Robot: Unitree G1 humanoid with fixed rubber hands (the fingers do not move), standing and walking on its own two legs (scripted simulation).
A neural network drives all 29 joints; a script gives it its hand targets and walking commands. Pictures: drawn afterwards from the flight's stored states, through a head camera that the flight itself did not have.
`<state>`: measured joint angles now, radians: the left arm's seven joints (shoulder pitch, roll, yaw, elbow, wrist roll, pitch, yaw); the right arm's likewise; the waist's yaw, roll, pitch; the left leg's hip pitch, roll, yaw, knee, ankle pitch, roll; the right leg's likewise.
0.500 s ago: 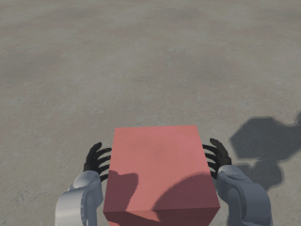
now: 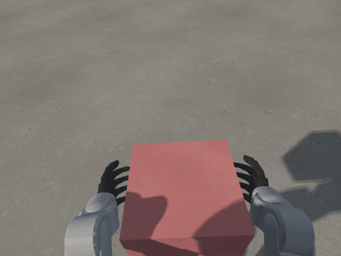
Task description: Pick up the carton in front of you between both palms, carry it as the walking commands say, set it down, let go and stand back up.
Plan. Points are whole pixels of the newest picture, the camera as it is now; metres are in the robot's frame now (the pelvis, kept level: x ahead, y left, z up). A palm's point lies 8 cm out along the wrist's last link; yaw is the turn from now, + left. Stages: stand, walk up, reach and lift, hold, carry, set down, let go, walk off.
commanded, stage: carry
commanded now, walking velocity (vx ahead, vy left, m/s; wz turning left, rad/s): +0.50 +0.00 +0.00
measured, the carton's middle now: (182, 210) +0.24 +0.00 +0.00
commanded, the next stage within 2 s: none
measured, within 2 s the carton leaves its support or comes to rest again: neither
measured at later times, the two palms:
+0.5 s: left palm (126, 102) +0.56 +0.17 +0.07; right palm (221, 103) +0.53 -0.13 +0.07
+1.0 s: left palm (148, 52) +0.86 +0.12 +0.09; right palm (219, 49) +0.87 -0.18 +0.08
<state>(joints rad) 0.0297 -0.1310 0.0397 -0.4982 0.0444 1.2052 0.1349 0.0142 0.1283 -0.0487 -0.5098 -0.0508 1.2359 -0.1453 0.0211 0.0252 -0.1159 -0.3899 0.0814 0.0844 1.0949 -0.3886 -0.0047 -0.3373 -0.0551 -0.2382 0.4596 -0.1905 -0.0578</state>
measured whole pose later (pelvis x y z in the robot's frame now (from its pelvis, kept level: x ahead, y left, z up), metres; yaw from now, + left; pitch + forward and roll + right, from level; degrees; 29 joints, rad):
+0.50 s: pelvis +0.32 +0.04 +0.01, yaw -4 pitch +4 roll -1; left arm 0.06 -0.13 0.04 -0.51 0.06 1.19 0.11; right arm 0.07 0.13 -0.03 -0.49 -0.05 1.17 -0.13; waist -0.03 -0.01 -0.05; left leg -0.30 0.05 0.23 0.40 -0.17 0.06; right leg -0.45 -0.09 -0.07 1.11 -0.33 0.00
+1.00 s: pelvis +0.63 -0.04 +0.01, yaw +0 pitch +4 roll +2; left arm 0.05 -0.13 0.04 -0.57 0.04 1.19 0.12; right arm 0.02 0.13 -0.03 -0.56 -0.05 1.22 -0.13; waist 0.02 0.02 -0.02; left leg -0.46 0.08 0.08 1.01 -0.34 -0.01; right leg -0.27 -0.05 -0.22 0.36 -0.16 -0.06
